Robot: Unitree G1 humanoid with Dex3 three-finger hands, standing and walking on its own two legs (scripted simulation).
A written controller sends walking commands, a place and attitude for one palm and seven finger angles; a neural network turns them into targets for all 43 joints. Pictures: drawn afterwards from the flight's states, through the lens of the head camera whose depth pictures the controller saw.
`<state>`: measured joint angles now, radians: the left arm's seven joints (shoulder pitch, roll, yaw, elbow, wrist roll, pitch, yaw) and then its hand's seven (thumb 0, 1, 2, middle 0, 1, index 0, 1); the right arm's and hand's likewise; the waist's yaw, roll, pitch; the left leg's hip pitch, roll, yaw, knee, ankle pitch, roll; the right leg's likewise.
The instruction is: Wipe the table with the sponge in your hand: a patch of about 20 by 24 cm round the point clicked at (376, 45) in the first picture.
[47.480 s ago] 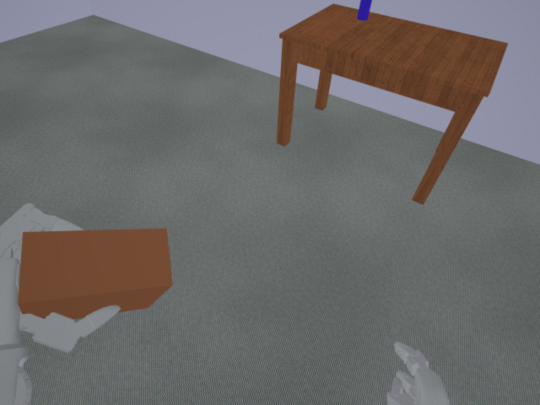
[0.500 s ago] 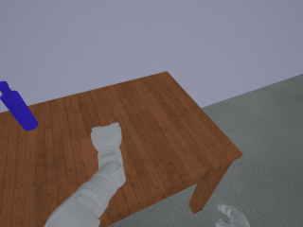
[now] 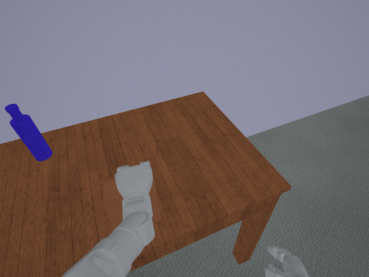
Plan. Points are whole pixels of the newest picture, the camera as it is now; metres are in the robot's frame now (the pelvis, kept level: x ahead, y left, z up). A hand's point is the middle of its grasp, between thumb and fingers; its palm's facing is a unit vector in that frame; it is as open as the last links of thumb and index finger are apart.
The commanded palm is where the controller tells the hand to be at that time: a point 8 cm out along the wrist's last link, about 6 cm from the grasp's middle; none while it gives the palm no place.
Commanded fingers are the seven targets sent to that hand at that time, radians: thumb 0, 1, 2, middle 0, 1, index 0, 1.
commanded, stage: wipe back along the third lane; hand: left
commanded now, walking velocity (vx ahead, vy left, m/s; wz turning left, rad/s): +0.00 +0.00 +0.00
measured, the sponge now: (135, 207) +0.31 +0.18 -0.06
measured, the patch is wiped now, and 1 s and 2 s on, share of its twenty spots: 0.90 1.00 1.00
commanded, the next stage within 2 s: slide back across to the middle lane in 0.36 s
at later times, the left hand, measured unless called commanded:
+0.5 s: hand (142, 199) +0.31 +0.15 -0.01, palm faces -0.06 -0.05 -1.00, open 10.8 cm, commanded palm +0.26 +0.13 +0.03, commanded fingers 0.00 0.10 1.30 -1.20 -1.60 -1.20 -1.60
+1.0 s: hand (122, 208) +0.28 +0.19 +0.00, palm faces -0.07 -0.12 -0.99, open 10.7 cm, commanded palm +0.24 +0.19 +0.05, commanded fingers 0.00 0.10 1.30 -1.20 -1.60 -1.20 -1.60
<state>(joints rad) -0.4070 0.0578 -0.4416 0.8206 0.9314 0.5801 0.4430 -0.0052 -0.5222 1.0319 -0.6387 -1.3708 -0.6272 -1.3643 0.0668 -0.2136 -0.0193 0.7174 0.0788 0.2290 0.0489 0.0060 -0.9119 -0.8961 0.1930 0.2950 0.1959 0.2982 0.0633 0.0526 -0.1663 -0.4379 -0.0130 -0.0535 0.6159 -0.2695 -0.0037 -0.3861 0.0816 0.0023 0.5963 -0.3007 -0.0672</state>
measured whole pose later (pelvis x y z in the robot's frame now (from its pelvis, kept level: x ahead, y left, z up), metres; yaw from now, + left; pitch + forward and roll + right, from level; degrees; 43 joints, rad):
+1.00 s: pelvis +0.01 +0.00 +0.00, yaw -1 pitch +1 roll +0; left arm -0.09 0.17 -0.36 0.42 0.97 0.55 0.30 -0.01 -0.54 1.03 -0.67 -1.34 -0.66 -1.33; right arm 0.01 -0.23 0.00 0.68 0.09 0.20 0.02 0.01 -0.91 -0.90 0.19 0.30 0.20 0.30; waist 0.08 0.06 -0.13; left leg -0.31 0.00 -0.03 0.56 -0.27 -0.01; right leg -0.28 0.09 0.03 0.56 -0.30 -0.07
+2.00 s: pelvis -0.02 +0.00 -0.01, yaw -1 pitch +8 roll -1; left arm -0.38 0.28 -0.15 0.77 0.98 0.40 0.33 0.00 -0.56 1.03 -0.70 -1.31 -0.69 -1.30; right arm 0.13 -0.24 -0.01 0.71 0.08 0.14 -0.05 0.01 -0.91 -0.90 0.20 0.30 0.20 0.30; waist 0.03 0.05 -0.15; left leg -0.54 0.00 -0.05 0.68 -0.27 0.00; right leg -0.49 0.09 0.01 0.66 -0.30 -0.06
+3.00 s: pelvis -0.01 +0.03 -0.02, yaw -1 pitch +16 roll -3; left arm -0.76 0.41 -0.07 1.15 1.01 0.32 0.36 0.01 -0.56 1.04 -0.70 -1.31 -0.69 -1.30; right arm 0.22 -0.23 -0.01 0.74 0.07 0.12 -0.01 0.00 -0.91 -0.90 0.20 0.30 0.20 0.30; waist -0.04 0.04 -0.17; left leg -0.74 -0.01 -0.05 0.78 -0.31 0.03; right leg -0.67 0.09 0.00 0.70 -0.31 -0.03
